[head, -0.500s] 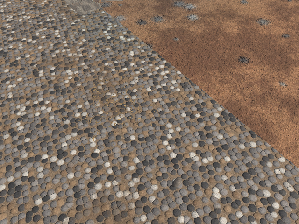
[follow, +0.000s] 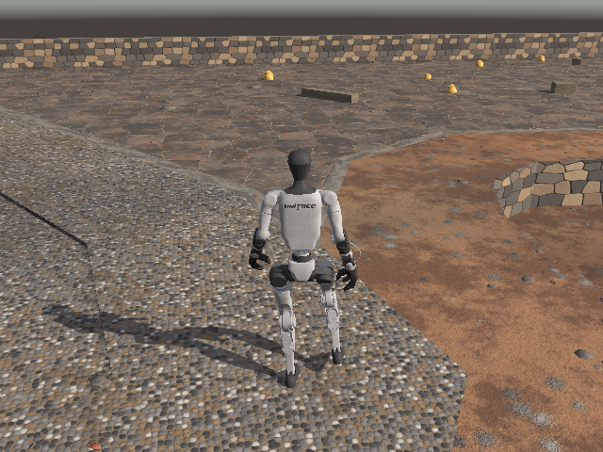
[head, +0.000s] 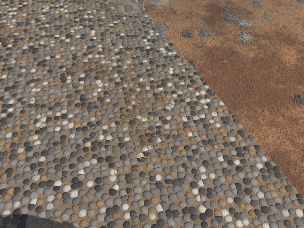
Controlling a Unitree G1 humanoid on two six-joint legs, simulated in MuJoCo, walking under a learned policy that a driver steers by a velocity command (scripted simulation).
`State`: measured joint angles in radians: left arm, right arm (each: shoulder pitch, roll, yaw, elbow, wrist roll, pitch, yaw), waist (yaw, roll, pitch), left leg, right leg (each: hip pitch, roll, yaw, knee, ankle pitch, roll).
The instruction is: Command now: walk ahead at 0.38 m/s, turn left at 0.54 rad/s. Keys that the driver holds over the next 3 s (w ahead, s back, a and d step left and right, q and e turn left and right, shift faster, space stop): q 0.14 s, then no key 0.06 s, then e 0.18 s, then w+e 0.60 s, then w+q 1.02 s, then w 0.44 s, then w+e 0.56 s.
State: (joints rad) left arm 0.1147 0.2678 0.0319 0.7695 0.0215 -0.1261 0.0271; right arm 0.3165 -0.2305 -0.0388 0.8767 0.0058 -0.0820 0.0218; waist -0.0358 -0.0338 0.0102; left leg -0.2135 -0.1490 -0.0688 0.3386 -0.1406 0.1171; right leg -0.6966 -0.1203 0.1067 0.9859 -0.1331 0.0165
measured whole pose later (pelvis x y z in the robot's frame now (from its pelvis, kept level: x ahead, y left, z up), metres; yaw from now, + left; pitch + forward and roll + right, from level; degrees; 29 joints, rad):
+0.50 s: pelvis +0.16 -0.04 -0.01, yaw +5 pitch +2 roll +1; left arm 0.25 0.24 0.04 0.74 -0.01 -0.02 0.01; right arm 0.17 -0.25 -0.03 0.77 0.01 0.00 -0.04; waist 0.03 -0.01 0.01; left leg -0.36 -0.03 -0.07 0.69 -0.42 -0.03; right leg -0.38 0.07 0.11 0.43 -0.10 -0.05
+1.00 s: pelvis +0.32 -0.08 -0.02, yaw -12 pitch +3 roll +1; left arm 0.09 0.26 0.05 0.58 -0.03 -0.03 -0.07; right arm 0.42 -0.28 -0.06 0.87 0.02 -0.07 -0.01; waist -0.11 -0.03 0.01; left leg 0.11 0.09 0.21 0.31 -0.44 -0.08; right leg -0.61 -0.05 -0.04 0.68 -0.15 -0.06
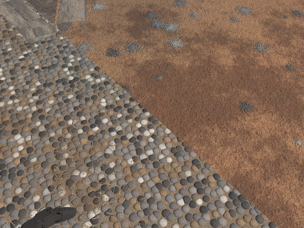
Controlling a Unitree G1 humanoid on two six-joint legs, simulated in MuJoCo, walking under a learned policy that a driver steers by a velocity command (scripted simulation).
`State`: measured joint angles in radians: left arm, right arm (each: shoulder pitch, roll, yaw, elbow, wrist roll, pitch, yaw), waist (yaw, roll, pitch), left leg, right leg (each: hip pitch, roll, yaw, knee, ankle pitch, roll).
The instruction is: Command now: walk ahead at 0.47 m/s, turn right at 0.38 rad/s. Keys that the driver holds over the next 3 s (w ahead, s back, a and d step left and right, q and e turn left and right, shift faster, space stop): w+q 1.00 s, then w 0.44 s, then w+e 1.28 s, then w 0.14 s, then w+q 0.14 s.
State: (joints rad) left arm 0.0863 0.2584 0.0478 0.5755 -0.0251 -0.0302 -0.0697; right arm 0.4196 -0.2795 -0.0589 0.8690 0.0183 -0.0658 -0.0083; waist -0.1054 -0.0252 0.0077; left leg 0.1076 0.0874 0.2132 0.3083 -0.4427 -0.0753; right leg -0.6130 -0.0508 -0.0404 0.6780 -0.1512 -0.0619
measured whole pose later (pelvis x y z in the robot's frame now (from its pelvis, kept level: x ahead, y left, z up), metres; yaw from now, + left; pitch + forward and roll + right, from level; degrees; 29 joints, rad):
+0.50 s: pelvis +0.26 -0.03 +0.01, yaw +8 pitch +1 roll -3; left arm 0.32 0.25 0.07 0.82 0.00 -0.08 0.00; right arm 0.16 -0.24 -0.05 0.75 0.02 -0.05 0.04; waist 0.05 0.04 0.01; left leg -0.69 0.08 -0.02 0.70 0.06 0.04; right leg 0.10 0.06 -0.22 0.21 -0.33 -0.03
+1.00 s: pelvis +0.54 +0.05 +0.02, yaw +25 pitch +3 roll +0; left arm 0.04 0.27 0.04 0.68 0.00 -0.10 -0.01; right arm 0.33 -0.28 -0.06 0.70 0.02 -0.04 -0.01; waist -0.07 -0.04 0.02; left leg -0.14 -0.12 -0.17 0.40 -0.29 0.08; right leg -0.62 -0.05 0.10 0.58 0.02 0.06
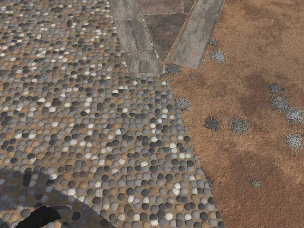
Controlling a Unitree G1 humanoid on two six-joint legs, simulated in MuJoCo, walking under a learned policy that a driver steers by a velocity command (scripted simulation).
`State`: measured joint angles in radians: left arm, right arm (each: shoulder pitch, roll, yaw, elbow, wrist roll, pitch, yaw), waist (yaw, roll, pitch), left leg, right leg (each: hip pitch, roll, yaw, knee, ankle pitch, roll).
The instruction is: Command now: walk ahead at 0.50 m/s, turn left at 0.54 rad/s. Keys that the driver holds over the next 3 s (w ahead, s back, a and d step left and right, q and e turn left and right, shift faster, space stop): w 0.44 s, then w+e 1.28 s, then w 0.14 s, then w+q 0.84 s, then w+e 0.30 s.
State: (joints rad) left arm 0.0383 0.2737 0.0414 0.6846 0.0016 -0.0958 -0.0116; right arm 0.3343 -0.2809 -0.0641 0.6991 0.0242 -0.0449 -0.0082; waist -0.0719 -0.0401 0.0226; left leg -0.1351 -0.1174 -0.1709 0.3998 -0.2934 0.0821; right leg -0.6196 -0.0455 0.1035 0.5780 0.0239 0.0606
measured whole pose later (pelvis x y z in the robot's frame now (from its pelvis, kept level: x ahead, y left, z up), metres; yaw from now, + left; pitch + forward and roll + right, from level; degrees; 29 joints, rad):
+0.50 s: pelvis +0.27 -0.02 +0.00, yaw +6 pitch +2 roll -1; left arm 0.40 0.27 0.04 0.86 -0.02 -0.08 -0.02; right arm 0.07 -0.25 -0.03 0.64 0.01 -0.07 0.02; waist 0.12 0.04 0.02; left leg -0.62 0.07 -0.04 0.61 -0.01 0.00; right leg -0.03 0.04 0.00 0.26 -0.27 -0.03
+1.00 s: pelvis +0.52 +0.02 +0.00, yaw -9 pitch +1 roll +3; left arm 0.13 0.28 0.06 0.72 -0.02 -0.02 -0.04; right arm 0.33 -0.28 -0.08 0.83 0.00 -0.09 0.00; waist -0.07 -0.04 0.02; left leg 0.04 -0.01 0.22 0.24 -0.29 0.00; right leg -0.68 -0.10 0.02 0.74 0.01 -0.01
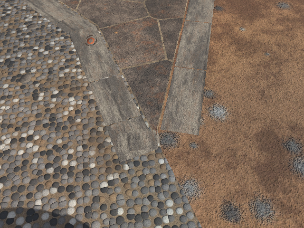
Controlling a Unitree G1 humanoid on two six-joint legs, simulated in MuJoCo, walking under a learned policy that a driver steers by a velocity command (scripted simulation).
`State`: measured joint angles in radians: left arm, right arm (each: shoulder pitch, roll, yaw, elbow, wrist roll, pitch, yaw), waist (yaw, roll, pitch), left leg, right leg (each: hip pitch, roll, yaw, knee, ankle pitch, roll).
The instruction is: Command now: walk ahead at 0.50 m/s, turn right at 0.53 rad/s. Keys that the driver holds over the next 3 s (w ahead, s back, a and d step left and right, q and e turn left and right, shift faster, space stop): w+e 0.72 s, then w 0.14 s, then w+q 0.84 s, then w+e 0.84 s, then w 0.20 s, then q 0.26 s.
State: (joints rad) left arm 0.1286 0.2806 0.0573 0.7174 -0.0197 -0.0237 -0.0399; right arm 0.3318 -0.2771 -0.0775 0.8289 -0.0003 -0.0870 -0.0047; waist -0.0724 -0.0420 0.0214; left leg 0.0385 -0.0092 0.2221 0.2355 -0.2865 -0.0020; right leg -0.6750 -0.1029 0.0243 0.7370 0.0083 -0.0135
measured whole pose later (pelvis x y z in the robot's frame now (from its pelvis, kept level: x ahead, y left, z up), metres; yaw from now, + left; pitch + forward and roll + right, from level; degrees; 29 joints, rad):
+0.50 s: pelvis +0.27 -0.06 +0.00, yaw -17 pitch +2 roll +0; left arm 0.34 0.29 0.07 0.72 -0.02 -0.04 0.01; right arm 0.02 -0.28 -0.04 0.69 0.00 -0.10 0.02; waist 0.08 0.04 0.03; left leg -0.61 0.05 -0.10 0.58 0.03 -0.06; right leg -0.13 0.11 0.15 0.38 -0.28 -0.08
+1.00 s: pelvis +0.52 -0.12 +0.00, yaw -29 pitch +2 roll +2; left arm 0.08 0.27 0.04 0.63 -0.01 -0.05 -0.03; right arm 0.39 -0.28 -0.06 0.87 0.02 -0.08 0.02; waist -0.11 -0.04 0.03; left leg -0.02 -0.01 0.08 0.26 -0.28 0.00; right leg -0.61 -0.08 0.05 0.64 -0.06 0.00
